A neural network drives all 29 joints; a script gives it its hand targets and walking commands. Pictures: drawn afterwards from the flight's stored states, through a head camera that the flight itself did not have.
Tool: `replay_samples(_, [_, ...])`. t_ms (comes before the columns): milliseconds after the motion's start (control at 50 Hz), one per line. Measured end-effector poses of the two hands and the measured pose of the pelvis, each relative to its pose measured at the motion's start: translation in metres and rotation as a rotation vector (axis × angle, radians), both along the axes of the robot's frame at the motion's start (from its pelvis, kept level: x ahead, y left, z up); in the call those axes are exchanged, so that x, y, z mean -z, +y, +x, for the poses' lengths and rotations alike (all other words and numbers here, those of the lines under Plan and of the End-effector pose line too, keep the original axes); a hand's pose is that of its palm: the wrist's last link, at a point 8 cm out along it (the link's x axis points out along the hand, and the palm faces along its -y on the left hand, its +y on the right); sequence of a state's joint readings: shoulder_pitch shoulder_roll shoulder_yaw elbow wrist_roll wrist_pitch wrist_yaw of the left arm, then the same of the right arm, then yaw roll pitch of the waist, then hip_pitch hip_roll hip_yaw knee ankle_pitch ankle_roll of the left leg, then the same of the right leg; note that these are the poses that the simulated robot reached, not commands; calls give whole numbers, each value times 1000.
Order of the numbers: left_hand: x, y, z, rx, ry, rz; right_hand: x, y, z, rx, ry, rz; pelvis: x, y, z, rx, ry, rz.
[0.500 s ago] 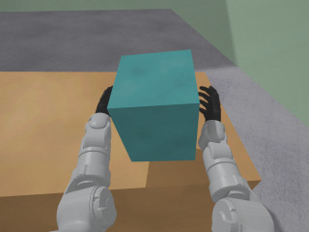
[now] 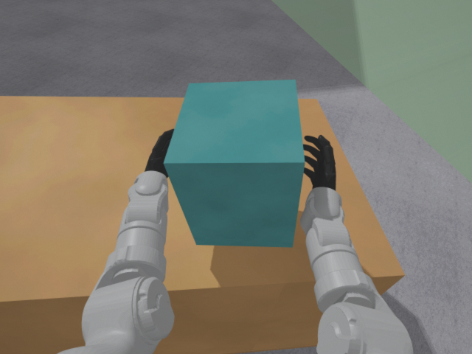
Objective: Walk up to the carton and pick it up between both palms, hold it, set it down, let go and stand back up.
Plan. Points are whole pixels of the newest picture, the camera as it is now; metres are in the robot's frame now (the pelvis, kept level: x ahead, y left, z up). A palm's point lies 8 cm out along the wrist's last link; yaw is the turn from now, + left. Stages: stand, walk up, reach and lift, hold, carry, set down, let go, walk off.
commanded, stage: set down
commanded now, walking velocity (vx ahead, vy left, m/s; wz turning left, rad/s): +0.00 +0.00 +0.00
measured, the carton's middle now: (242, 167) +0.46 -0.03 +0.07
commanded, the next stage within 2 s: none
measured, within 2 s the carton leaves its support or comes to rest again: neither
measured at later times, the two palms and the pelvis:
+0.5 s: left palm (162, 175) +0.45 +0.13 +0.07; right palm (315, 190) +0.39 -0.15 +0.08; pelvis +0.01 +0.00 +0.00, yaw +0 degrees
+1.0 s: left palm (164, 180) +0.45 +0.13 +0.05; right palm (312, 199) +0.38 -0.15 +0.06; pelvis +0.01 +0.00 +0.00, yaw +0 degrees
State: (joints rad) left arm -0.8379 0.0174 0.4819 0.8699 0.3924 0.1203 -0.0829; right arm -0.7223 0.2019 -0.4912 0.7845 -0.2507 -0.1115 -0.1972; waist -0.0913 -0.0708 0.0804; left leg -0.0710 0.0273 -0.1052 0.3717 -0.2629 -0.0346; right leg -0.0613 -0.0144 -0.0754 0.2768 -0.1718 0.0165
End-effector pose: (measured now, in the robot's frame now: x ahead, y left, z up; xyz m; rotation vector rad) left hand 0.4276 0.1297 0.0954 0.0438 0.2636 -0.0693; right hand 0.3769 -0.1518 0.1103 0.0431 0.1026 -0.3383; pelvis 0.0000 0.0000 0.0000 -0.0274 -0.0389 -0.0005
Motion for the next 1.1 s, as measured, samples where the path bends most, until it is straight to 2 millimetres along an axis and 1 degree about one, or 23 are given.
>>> replay_samples(260, [14, -1, 11, 9, 17, -3, 15, -1, 7, 14, 32, -5, 0, 1, 6, 1, 52, -1])
replay_samples(620, [33, -3, 21, 12, 37, -14, 36, 0, 11, 34, 67, -10, 0, 2, 11, 3, 123, -2])
replay_samples(860, [43, -3, 22, 14, 38, -24, 48, 2, 9, 46, 79, -9, -1, 5, 11, 4, 151, -6])
replay_samples(1100, [45, -6, 21, 10, 28, -44, 54, -2, 5, 50, 90, -11, 0, 3, 11, 4, 155, -4])
